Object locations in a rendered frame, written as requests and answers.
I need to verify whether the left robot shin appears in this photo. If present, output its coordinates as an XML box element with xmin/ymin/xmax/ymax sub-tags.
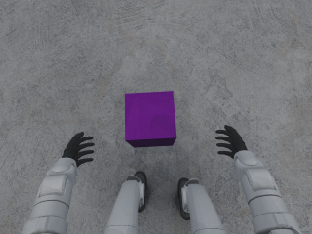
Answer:
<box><xmin>122</xmin><ymin>175</ymin><xmax>141</xmax><ymax>185</ymax></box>

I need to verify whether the robot right hand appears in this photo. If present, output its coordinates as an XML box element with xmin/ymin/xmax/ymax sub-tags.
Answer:
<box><xmin>215</xmin><ymin>125</ymin><xmax>248</xmax><ymax>159</ymax></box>

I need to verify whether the carton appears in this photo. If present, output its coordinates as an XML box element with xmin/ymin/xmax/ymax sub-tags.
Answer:
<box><xmin>125</xmin><ymin>91</ymin><xmax>177</xmax><ymax>148</ymax></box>

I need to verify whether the right robot forearm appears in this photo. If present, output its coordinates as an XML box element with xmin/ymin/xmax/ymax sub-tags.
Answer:
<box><xmin>233</xmin><ymin>150</ymin><xmax>303</xmax><ymax>234</ymax></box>

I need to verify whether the left robot forearm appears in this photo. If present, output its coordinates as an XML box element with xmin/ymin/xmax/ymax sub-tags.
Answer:
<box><xmin>21</xmin><ymin>157</ymin><xmax>77</xmax><ymax>234</ymax></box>

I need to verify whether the robot left foot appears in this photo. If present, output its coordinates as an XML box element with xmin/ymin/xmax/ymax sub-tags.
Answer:
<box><xmin>135</xmin><ymin>171</ymin><xmax>147</xmax><ymax>213</ymax></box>

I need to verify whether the robot left hand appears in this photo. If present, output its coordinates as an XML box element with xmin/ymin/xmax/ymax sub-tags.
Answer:
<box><xmin>62</xmin><ymin>132</ymin><xmax>95</xmax><ymax>167</ymax></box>

